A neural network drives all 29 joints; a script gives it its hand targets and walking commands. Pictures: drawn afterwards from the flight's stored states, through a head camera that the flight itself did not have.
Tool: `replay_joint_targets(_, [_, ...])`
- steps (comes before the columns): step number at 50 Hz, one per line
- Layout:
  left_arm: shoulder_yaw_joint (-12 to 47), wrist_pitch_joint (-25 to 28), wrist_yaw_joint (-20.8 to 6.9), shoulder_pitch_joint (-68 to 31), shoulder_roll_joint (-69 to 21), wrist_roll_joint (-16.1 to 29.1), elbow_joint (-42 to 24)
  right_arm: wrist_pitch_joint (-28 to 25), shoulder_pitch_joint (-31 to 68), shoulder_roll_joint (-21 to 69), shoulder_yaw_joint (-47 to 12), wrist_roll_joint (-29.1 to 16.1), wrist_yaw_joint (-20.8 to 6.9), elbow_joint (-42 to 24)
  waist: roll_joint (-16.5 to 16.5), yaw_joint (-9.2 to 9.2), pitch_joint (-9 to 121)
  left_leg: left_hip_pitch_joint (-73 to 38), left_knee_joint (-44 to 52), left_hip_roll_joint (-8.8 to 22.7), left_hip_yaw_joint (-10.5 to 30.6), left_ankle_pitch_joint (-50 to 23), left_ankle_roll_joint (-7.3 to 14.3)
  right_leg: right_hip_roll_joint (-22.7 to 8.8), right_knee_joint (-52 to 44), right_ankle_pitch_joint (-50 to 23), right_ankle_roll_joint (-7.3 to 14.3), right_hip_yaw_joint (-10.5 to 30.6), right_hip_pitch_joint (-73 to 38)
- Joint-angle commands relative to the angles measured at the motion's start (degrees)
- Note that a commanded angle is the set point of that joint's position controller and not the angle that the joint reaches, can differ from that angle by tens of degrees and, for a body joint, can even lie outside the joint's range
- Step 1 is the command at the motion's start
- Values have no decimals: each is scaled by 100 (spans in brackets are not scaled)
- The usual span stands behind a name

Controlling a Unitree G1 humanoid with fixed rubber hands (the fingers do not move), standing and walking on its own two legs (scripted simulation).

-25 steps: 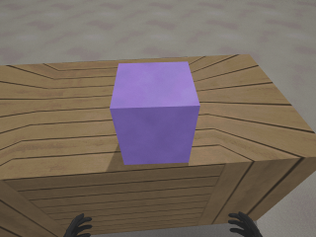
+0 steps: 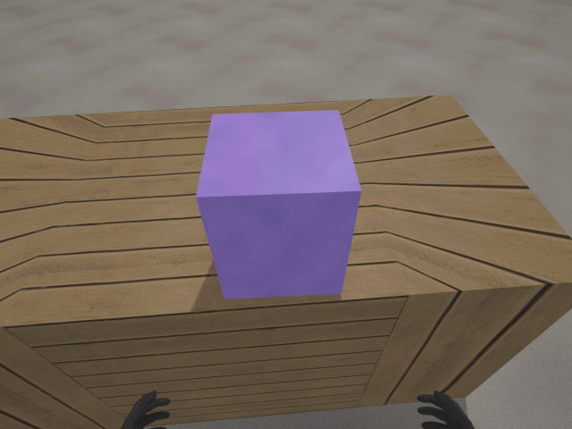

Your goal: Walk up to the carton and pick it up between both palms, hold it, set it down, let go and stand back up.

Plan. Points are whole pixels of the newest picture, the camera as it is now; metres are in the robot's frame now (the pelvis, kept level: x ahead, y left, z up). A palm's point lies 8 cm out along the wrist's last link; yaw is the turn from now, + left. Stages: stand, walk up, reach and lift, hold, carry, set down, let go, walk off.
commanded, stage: stand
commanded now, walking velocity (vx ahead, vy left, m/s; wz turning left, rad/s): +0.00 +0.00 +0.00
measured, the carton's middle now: (279, 207) +0.48 +0.04 +0.05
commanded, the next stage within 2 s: none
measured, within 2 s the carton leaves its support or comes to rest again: neither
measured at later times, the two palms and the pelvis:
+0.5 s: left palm out of the picture +0.09 +0.29 -0.11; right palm out of the picture +0.11 -0.26 -0.10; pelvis +0.01 +0.01 +0.00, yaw +0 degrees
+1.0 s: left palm out of the picture +0.06 +0.30 -0.12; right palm out of the picture +0.08 -0.25 -0.10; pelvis -0.01 +0.01 +0.00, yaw +0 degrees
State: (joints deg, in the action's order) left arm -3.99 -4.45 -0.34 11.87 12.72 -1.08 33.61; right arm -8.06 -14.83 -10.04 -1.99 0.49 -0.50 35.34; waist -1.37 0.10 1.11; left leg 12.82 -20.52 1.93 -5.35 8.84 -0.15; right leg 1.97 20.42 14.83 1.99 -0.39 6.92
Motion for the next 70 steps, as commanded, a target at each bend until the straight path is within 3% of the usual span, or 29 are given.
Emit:
replay_joint_targets(1, [-357, 540, 26, -189, 1643, -130, -107, 301, 279, -1707, 745, 285, 133, 181, 165, -38, 207, -294, -323, 496, 588, -366, 124, -767, -110, -527, -56, 603, 389])
replay_joint_targets(3, [-302, 580, -21, -315, 1580, -138, 45, 344, 300, -1750, 702, 237, 101, 260, 107, -5, 63, -269, -282, 498, 629, -230, 159, -765, -166, -417, -34, 655, 506])
replay_joint_targets(11, [-223, 632, -13, -198, 1690, -93, 683, 419, 267, -1905, 713, 187, 99, 608, 305, -22, 475, -776, -441, 612, 664, -1441, 206, -793, 27, -1529, -37, 621, 214])
replay_joint_targets(17, [-195, 619, 9, -150, 1763, -78, 1011, 465, 272, -1992, 702, 167, 137, 725, 373, -27, 541, -927, -429, 626, 653, -1714, 205, -807, 8, -1824, -47, 591, 91])
replay_joint_targets(39, [-130, 677, 18, -219, 1805, -56, 1707, 455, 295, -2024, 675, 136, 159, 1143, 336, 7, 278, -884, -176, 660, 737, -1234, 256, -854, -224, -1282, 30, 655, 152])
replay_joint_targets(70, [-97, 689, 25, -293, 1803, -27, 2143, 446, 360, -2035, 621, 100, 158, 1542, 370, 43, -67, -686, 133, 692, 864, -591, 271, -866, -430, -659, 29, 709, 296])
